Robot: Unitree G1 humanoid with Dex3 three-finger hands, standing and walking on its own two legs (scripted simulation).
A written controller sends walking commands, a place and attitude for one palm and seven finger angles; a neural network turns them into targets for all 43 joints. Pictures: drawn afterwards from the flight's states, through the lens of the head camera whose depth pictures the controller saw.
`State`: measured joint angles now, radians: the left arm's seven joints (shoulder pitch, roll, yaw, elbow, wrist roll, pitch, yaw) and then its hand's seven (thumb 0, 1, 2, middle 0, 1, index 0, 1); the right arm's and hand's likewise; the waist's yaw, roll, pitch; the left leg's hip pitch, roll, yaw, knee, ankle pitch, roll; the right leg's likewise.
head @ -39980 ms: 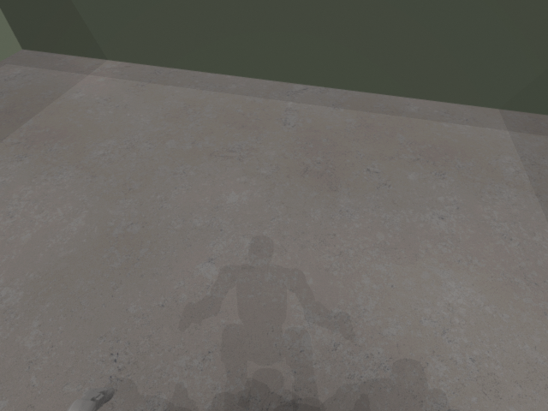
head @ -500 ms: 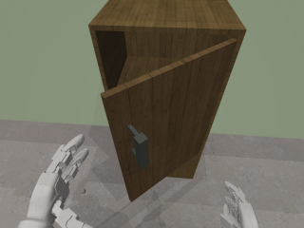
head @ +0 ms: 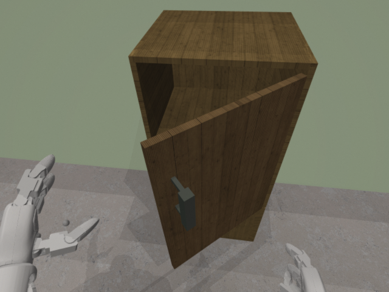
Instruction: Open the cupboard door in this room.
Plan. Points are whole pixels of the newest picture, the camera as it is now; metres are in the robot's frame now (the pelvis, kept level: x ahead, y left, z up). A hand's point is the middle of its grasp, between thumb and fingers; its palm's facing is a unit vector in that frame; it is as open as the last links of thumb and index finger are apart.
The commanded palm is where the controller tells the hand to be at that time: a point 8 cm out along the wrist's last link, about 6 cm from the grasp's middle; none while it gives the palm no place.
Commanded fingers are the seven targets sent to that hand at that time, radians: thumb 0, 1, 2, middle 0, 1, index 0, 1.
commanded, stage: draw the hand back to the body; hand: left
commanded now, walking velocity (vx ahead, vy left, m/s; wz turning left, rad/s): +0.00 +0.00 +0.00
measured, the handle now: (182, 203) +0.29 +0.07 +0.03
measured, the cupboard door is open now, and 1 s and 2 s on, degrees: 41 41 41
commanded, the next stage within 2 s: step back with the hand held close in 0.64 s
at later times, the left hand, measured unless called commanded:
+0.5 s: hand (55, 204) +0.19 +0.24 +0.17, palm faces +0.46 -0.80 -0.39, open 7.6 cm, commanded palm +0.14 +0.28 +0.18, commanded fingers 0.00 0.90 0.90 -0.20 -0.30 -0.20 -0.30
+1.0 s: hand (48, 215) +0.18 +0.25 +0.16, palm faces +0.37 -0.79 -0.48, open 7.4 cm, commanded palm +0.12 +0.29 +0.19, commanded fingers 0.00 0.90 0.90 -0.20 -0.30 -0.20 -0.30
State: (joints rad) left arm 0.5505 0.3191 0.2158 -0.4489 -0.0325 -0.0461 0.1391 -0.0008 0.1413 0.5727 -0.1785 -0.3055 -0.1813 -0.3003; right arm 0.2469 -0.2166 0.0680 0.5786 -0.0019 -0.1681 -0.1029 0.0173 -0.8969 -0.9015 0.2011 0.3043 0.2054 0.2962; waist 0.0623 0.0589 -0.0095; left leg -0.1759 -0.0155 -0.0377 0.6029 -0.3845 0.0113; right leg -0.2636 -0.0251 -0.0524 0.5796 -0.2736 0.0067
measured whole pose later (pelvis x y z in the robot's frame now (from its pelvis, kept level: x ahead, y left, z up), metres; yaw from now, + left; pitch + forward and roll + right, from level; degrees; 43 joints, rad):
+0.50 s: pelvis +0.00 -0.02 +0.01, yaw -1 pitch -5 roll +0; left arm 0.46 0.32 0.32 -0.37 -0.05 -0.09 0.12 0.01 0.85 0.88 -0.20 -0.31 -0.21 -0.30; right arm 0.18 -0.23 0.03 0.65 -0.01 -0.14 -0.09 0.02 -0.90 -0.90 0.20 0.30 0.20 0.30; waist 0.07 0.07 0.04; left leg -0.04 0.01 -0.03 0.42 -0.30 -0.01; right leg -0.14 0.00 -0.05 0.43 -0.20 -0.02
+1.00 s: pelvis -0.03 -0.01 +0.01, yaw +0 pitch -1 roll -1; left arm 0.53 0.37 0.38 -0.44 -0.04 -0.15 0.12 0.02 0.89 0.89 -0.21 -0.31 -0.21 -0.30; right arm 0.16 -0.24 0.01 0.60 -0.01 -0.06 -0.08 0.02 -0.90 -0.90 0.20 0.30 0.21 0.30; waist 0.01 0.03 0.07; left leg -0.18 0.00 -0.04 0.47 -0.26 0.00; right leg -0.25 -0.01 -0.05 0.40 -0.13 0.00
